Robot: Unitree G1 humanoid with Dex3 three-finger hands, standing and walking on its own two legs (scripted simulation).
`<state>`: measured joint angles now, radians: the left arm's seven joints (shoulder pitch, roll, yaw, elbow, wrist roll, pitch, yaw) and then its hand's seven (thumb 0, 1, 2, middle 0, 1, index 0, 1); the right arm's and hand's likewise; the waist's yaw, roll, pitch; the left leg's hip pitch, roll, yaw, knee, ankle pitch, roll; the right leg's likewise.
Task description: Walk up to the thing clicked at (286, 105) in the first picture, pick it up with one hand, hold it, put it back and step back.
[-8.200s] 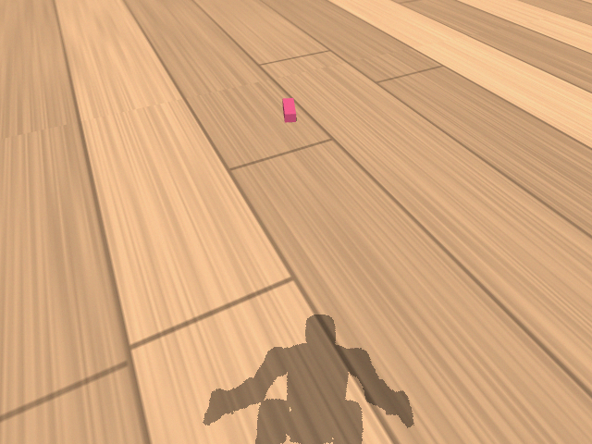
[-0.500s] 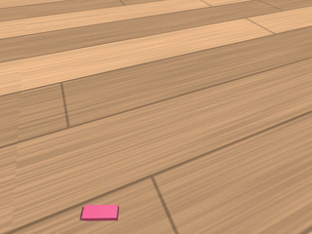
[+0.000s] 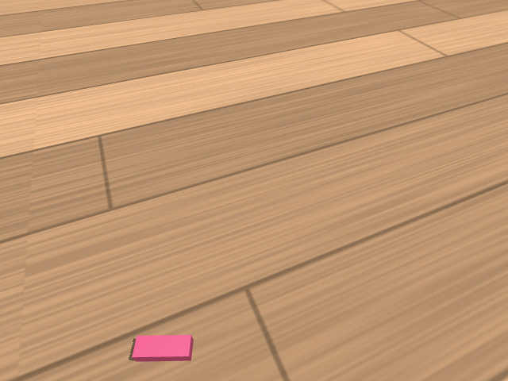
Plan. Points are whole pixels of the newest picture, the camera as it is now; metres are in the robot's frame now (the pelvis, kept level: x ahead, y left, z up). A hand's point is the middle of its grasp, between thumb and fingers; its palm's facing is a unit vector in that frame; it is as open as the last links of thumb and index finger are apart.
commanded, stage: stand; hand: left
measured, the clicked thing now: (163, 348) +0.39 +0.34 -0.75
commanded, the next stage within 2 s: walk up in 1.42 s
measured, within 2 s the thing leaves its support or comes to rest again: neither
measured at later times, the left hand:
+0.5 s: hand out of the picture +0.07 +0.25 -0.16, palm faces -0.02 -0.94 -0.34, open 7.4 cm
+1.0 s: hand out of the picture +0.06 +0.25 -0.16, palm faces -0.04 -0.94 -0.34, open 7.4 cm
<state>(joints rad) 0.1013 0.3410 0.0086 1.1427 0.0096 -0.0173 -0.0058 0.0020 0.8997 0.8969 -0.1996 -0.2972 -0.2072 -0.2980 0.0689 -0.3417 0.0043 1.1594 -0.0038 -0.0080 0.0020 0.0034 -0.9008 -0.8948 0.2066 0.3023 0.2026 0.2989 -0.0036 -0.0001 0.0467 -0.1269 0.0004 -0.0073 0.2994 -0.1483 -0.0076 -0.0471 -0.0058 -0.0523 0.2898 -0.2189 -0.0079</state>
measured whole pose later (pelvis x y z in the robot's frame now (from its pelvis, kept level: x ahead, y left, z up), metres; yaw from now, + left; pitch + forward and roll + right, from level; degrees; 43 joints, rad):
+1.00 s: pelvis -0.01 +0.00 +0.00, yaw -1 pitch -2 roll +0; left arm 0.13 0.35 0.00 1.13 0.01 -0.02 -0.01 0.00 0.90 0.90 -0.20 -0.30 -0.21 -0.30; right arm 0.11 -0.35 0.01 1.15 0.00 -0.01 0.00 0.00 -0.90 -0.89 0.21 0.30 0.20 0.30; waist 0.00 0.00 0.05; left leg -0.12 0.01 0.00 0.30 -0.14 -0.01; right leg -0.05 0.00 -0.04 0.29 -0.21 -0.01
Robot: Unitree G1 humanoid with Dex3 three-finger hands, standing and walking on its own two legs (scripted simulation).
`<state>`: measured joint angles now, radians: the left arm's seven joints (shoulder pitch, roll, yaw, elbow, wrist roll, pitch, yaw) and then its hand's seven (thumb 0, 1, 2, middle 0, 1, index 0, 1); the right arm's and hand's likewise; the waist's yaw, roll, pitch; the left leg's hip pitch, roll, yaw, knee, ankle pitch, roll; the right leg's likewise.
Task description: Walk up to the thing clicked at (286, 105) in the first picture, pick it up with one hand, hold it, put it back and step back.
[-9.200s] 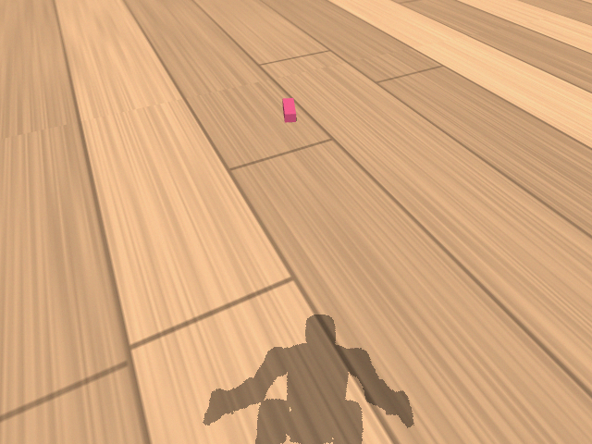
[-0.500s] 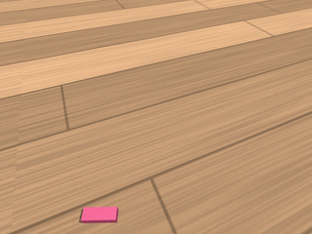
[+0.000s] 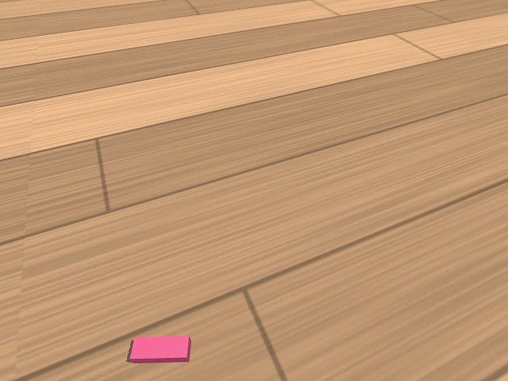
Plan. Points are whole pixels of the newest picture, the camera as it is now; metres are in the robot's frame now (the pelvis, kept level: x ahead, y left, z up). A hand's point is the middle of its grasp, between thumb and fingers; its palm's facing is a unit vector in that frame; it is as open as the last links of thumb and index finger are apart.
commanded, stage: stand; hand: left
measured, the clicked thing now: (161, 349) +0.39 +0.34 -0.75
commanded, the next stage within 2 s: walk up in 0.42 s
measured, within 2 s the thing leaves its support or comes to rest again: neither
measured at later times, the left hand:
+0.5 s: hand out of the picture +0.07 +0.27 -0.16, palm faces +0.00 -0.92 -0.38, open 7.4 cm
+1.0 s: hand out of the picture +0.02 +0.40 -0.18, palm faces +0.03 -0.92 -0.40, open 7.4 cm
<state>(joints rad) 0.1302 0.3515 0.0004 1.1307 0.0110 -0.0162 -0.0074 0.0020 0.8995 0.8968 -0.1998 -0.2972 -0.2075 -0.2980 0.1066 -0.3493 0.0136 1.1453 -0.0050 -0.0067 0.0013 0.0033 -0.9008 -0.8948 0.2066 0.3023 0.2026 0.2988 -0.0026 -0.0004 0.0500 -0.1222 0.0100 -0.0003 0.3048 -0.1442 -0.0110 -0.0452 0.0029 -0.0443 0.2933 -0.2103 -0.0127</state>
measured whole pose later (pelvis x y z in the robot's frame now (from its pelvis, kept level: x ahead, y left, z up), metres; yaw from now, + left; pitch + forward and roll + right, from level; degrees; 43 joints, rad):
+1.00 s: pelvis -0.03 +0.11 -0.03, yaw +3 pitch -3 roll +0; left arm 0.18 0.42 0.05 0.94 0.01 0.03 0.01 0.00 0.90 0.90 -0.20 -0.30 -0.21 -0.30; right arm 0.14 -0.34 -0.04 0.88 -0.01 0.01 0.01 0.00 -0.90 -0.89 0.21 0.30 0.21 0.30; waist 0.02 -0.02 0.18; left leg -0.31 0.01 -0.02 0.68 -0.32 0.00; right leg -0.33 0.02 0.04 0.91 -0.56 -0.01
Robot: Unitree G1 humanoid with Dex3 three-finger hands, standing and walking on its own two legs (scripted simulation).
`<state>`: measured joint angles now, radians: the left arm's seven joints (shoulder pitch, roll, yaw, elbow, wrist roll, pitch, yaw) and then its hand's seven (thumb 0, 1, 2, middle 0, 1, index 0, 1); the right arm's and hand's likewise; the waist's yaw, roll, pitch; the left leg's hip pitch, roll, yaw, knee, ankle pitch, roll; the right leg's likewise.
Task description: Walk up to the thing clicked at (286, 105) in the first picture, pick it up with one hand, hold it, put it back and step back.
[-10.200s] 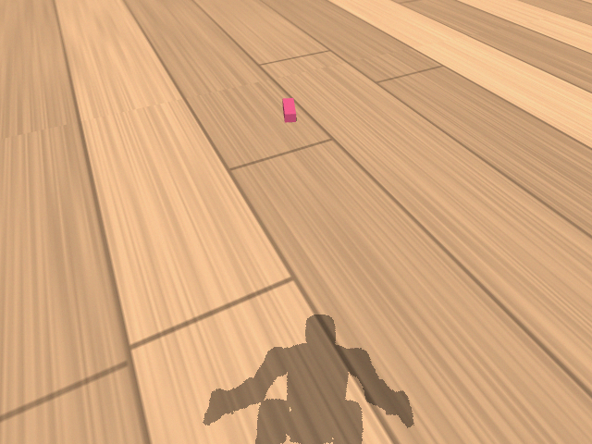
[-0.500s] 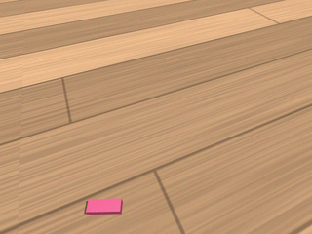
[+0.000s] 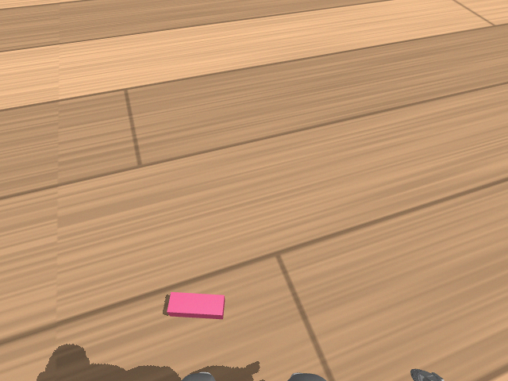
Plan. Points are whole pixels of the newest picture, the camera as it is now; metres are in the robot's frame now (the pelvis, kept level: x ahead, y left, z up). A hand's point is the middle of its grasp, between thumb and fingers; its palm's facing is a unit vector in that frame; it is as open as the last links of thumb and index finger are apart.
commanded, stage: walk up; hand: left
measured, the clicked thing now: (197, 305) +0.43 +0.20 -0.73
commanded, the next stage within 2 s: stand in 1.54 s
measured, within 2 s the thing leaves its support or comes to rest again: neither
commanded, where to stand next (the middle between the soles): +0.04 -0.02 m, yaw -2 degrees
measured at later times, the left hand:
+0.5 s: hand out of the picture +0.06 +0.24 -0.14, palm faces -0.03 -0.94 -0.34, open 7.4 cm
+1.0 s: hand out of the picture +0.07 +0.23 -0.13, palm faces -0.02 -0.95 -0.32, open 7.4 cm
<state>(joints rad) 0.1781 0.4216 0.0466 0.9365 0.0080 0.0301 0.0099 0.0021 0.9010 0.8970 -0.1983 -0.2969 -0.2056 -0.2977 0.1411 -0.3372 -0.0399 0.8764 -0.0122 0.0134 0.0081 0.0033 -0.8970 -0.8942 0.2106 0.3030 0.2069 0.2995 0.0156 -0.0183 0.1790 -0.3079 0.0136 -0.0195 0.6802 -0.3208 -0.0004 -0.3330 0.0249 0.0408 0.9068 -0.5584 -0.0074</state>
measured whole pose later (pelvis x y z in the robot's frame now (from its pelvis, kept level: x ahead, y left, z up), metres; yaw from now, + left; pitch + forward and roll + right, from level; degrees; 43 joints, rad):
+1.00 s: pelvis -0.03 -0.02 +0.03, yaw -2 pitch -3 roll +0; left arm 0.10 0.35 0.03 1.09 0.01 -0.01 -0.03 0.00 0.90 0.90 -0.20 -0.30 -0.21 -0.30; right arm 0.15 -0.36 0.00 1.08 -0.01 -0.03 0.00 0.00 -0.90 -0.89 0.21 0.30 0.20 0.30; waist 0.00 0.00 0.05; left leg -0.11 0.02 -0.01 0.38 -0.22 -0.02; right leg -0.12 0.02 -0.02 0.37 -0.19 -0.03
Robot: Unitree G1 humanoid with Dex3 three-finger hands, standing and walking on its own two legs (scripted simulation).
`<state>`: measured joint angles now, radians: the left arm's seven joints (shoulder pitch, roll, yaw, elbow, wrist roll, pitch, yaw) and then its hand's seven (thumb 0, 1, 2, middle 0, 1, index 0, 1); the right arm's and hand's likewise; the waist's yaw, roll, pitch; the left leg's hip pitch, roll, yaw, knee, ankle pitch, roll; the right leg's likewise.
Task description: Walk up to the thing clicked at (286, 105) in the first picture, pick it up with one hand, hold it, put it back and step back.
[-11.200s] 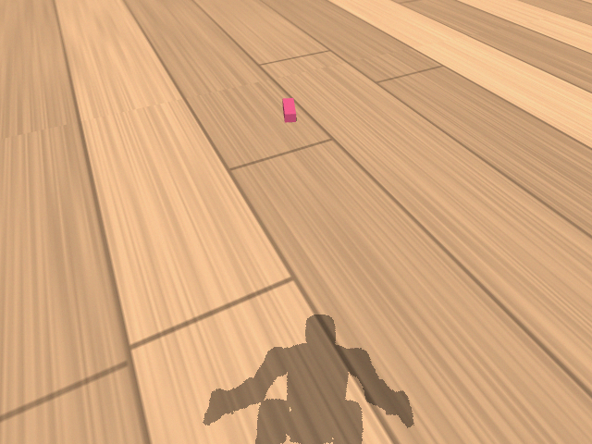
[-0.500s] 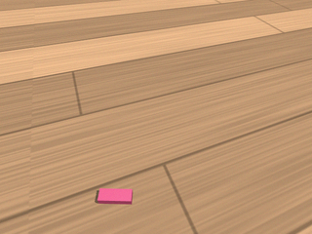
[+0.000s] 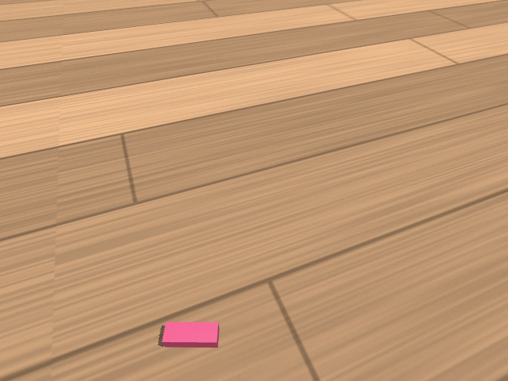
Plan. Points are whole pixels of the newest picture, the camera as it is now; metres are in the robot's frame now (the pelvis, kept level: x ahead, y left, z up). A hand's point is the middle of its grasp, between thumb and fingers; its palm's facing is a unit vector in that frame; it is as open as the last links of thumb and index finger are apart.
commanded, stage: walk up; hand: left
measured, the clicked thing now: (191, 334) +0.46 +0.24 -0.75
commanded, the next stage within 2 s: stand in 0.54 s
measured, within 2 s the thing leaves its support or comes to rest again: neither
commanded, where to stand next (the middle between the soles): +0.07 +0.01 m, yaw -1 degrees
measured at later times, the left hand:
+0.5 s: hand out of the picture +0.08 +0.26 -0.15, palm faces -0.02 -0.95 -0.32, open 7.4 cm
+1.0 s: hand out of the picture +0.08 +0.27 -0.15, palm faces -0.04 -0.94 -0.34, open 7.4 cm
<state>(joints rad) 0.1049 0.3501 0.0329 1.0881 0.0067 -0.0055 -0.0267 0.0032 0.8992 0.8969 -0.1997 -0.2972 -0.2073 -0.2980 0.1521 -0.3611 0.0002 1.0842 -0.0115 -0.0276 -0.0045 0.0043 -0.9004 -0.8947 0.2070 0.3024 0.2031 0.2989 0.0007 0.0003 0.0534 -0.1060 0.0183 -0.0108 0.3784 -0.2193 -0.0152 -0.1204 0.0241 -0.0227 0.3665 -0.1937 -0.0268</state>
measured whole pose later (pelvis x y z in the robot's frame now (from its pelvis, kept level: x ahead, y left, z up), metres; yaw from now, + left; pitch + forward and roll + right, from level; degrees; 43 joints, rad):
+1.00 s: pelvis +0.00 +0.01 +0.00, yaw +0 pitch -2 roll +0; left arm 0.10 0.35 -0.01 1.14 0.01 -0.02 -0.01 0.00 0.90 0.90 -0.20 -0.30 -0.21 -0.30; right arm 0.10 -0.35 0.00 1.15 0.00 -0.01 0.01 0.00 -0.90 -0.89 0.21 0.30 0.20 0.30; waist 0.00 0.00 0.05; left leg -0.07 -0.01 0.00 0.29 -0.17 0.00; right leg -0.11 0.00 -0.01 0.31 -0.16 0.00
